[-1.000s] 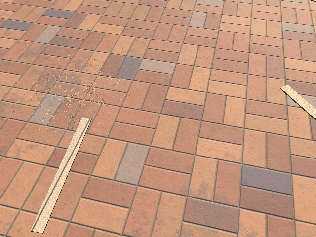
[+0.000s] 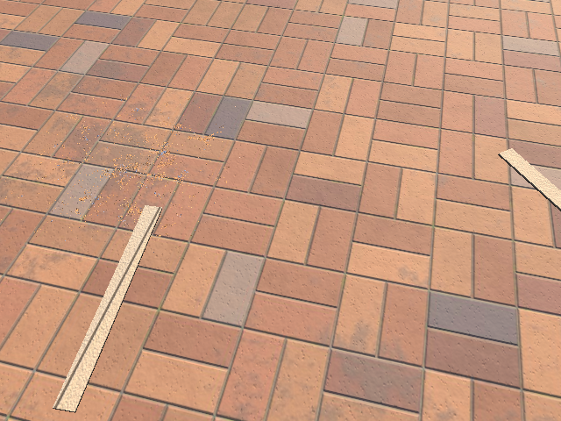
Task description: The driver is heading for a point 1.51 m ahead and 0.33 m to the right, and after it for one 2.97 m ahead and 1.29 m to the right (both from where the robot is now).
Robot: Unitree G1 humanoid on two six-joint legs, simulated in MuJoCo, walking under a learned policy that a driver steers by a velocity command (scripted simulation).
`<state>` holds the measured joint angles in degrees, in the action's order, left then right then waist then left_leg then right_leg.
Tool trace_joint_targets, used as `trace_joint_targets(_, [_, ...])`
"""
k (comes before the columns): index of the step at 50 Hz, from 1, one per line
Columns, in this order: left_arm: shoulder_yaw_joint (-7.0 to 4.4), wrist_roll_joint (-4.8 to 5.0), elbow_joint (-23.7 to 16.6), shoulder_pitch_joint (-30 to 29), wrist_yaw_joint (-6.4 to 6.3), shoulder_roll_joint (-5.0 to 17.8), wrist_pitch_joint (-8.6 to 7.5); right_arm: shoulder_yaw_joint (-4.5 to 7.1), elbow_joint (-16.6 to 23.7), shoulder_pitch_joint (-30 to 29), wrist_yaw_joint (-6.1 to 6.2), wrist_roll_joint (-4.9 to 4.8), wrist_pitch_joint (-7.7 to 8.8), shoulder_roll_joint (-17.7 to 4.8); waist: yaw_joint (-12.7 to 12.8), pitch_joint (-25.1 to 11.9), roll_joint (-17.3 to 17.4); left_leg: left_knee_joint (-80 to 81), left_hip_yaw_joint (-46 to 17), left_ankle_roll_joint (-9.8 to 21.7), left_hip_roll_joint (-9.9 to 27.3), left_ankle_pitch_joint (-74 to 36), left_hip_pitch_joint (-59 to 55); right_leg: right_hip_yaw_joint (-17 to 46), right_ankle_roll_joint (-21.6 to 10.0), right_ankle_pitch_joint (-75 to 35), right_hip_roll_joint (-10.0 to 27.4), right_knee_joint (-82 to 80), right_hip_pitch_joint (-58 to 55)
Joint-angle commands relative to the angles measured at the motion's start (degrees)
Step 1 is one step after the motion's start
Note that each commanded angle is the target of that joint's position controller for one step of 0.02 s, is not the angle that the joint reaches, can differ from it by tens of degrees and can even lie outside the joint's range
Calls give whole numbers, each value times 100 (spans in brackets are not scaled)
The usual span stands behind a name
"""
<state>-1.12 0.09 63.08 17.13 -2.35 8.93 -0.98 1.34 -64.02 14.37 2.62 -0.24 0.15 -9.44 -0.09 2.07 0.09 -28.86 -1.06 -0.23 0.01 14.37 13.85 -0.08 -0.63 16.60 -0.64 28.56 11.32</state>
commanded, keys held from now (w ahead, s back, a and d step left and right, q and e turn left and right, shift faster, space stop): shift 0.36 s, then w+shift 0.64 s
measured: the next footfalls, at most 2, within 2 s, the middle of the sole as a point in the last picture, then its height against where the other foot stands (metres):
left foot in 0.68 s outside the picture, level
right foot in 1.12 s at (307, 396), level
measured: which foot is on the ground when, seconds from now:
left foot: down 0.00-0.44, up 0.46-0.66, down 0.68-1.00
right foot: down 0.00-0.68, up 0.70-1.00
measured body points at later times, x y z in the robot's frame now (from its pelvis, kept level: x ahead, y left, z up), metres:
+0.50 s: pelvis +0.02 +0.00 +0.00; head +0.02 +0.01 +0.45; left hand -0.02 +0.24 -0.15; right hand +0.03 -0.23 -0.15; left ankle +0.00 +0.12 -0.71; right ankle -0.02 -0.11 -0.74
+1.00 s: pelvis +0.25 +0.07 +0.00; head +0.27 +0.07 +0.45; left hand +0.48 +0.28 -0.09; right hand +0.13 -0.15 -0.14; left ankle +0.08 +0.16 -0.74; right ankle +0.44 -0.06 -0.68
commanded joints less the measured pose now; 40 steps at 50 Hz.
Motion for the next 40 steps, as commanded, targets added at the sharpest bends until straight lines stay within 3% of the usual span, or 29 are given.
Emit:
trace_joint_targets(1, [-71, 1, -70, 428, -12, 466, -24, 72, 87, 327, 15, -1, 26, -485, 0, 124, -9, 426, -84, 178, 107, -708, -140, 141, -123, -641, 158, -575, 339])
trace_joint_targets(18, [-66, 6, -91, 504, -8, 440, -28, 73, 93, 425, 22, -5, 30, -454, 1, 153, -9, 407, -72, 159, 104, -718, -138, 142, -131, -654, 156, -573, 339])
trace_joint_targets(19, [-85, 31, 6, 719, -22, 456, -10, 77, -6, 626, 29, -25, 21, -419, 14, -145, -68, 265, 133, 214, -86, 585, -213, 58, -225, 696, 47, -575, 221])
trace_joint_targets(20, [-163, 105, -13, 792, -32, 667, 0, 136, 5, 685, 30, -92, 26, -551, 37, 75, -172, 77, 187, 322, -184, 2219, 155, 236, -412, 2400, 102, -606, 421])
trace_joint_targets(21, [-210, 160, -45, 970, -29, 804, -47, 166, 136, 505, 13, -125, 91, -638, 151, 484, -256, -106, 20, 427, -58, 3035, 825, 756, -662, 3535, 446, -845, 590])
trace_joint_targets(22, [-255, 208, -53, 1238, -14, 951, -158, 132, 393, 64, -25, -185, 228, -503, 358, 763, -549, -496, 29, 415, 36, 2701, 1548, 1560, -964, 3878, 1002, -1320, 306])
trace_joint_targets(23, [-342, 230, -87, 1265, 0, 1182, -279, 64, 661, -439, -91, -243, 388, -248, 441, 905, -1078, -1244, 382, 326, 17, 1295, 2063, 2576, -1278, 3639, 1756, -1987, -72])
trace_joint_targets(24, [-397, 163, -131, 1172, 5, 1269, -364, 95, 781, -718, -154, -211, 495, -361, 465, 922, -1125, -2054, 159, 403, 273, 858, 2387, 3291, -1524, 3169, 2292, -2313, -114])
trace_joint_targets(25, [-353, 67, -266, 986, 24, 1109, -453, 146, 891, -815, -196, -186, 571, -485, 368, 800, -853, -2745, -94, 477, 470, 969, 2738, 3411, -1527, 2767, 2398, -2320, -240])
trace_joint_targets(26, [-310, 70, -436, 658, 61, 978, -515, 160, 919, -647, -224, -193, 628, -479, 162, 605, -719, -2949, -209, 533, 611, 879, 2864, 3109, -1372, 2438, 2256, -2215, -363])
trace_joint_targets(27, [-301, 145, -575, 449, 87, 948, -524, 166, 923, -485, -238, -207, 669, -499, 48, 444, -670, -2497, -161, 546, 663, 798, 2667, 2612, -1156, 2127, 2035, -2206, -352])
trace_joint_targets(29, [-334, 247, -694, 259, 79, 1118, -496, 188, 879, -370, -239, -205, 732, -490, -57, 279, -843, -1221, 310, 446, 408, 673, 1313, 1522, -829, 1537, 1421, -2184, 269])
trace_joint_targets(30, [-390, -245, -554, 345, 162, 1191, -389, 188, 981, -264, -471, 290, 519, -383, -137, 190, -914, -738, 801, 357, -24, 1000, 542, 1081, -908, 1816, 1054, -2088, 636])
trace_joint_targets(31, [-432, -287, -563, 226, 176, 1204, -325, 221, 898, 119, -515, 281, 413, -308, -348, 296, -822, -316, 1177, 253, -220, 531, -192, 813, -958, 1960, 933, -1743, 1074])
trace_joint_targets(32, [-456, -234, -591, 144, 180, 1214, -297, 247, 753, 620, -483, 203, 361, -305, -540, 279, -542, -26, 1429, 182, -387, 158, -994, 676, -987, 2112, 853, -1335, 1570])
trace_joint_targets(33, [-438, -226, -639, 62, 186, 1146, -325, 307, 542, 1320, -409, 176, 377, -430, -823, 112, -110, 68, 1275, 176, -377, 295, -2017, 501, -951, 1733, 666, -436, 2173])
trace_joint_targets(34, [-346, -251, -816, -337, 226, 818, -409, 408, 320, 2351, -322, 285, 476, -801, -1352, -208, 1069, 665, -228, 289, 690, 1350, -2884, -99, -799, 978, 166, 1859, 2949])
trace_joint_targets(35, [-192, -208, -1317, -812, 272, 152, -528, 401, 308, 2756, -280, 368, 532, -1266, -1263, -305, 2125, 1934, -3307, 660, 2091, 3503, -2844, 173, -722, 1314, -363, 3666, 4240])
trace_joint_targets(36, [-186, -206, -1521, -841, 387, 254, -550, 379, 467, 1923, -239, 363, 476, -1297, -687, 14, 1512, 2434, -4509, 1193, 2560, 4481, -2210, 622, -817, 562, 116, 4460, 4821])
trace_joint_targets(37, [-213, -222, -1614, -1079, 477, 512, -548, 351, 761, 1090, -268, 285, 499, -1169, -371, 378, 651, 2284, -3887, 1216, 2485, 3973, -1710, 455, -750, -223, 604, 4627, 4955])
trace_joint_targets(38, [-246, -274, -1523, -959, 550, 651, -538, 325, 865, 818, -318, 224, 549, -1060, -223, 243, 200, 2205, -2980, 1097, 2070, 3136, -1325, 402, -617, -590, 776, 4367, 4466])
trace_joint_targets(40, [-257, -355, -1407, -659, 633, 658, -408, 242, 863, 813, -306, 183, 641, -803, -13, 148, 351, 2471, -1903, 956, 1507, 2208, -910, 200, -366, -798, 863, 4097, 3854])
Keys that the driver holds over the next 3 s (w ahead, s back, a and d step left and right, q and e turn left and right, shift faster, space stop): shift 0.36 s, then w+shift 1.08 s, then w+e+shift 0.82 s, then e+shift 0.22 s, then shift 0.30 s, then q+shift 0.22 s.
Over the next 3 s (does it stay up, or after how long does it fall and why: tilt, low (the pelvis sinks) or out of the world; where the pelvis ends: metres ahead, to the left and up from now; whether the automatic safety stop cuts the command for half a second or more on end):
stays up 1.65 -0.29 0.00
